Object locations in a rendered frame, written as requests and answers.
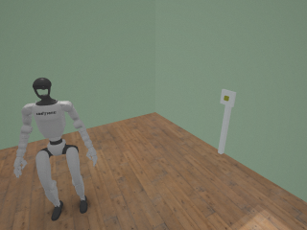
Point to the right robot upper arm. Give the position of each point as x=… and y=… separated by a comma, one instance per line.
x=27, y=117

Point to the right robot hand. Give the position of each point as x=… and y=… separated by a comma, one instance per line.
x=17, y=168

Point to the right robot foot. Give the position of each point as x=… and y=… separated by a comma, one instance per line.
x=57, y=211

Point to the left robot hand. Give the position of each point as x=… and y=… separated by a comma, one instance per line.
x=92, y=152

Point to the robot left forearm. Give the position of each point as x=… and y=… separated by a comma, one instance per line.
x=85, y=136

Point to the left robot foot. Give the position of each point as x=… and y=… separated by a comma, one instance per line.
x=83, y=205

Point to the robot foot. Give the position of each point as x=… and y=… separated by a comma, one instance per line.
x=83, y=205
x=57, y=211

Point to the robot right forearm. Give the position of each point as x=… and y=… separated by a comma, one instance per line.
x=22, y=144

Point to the panel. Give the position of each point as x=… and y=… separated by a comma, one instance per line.
x=227, y=111

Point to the left robot upper arm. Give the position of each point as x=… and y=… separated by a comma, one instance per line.
x=72, y=112

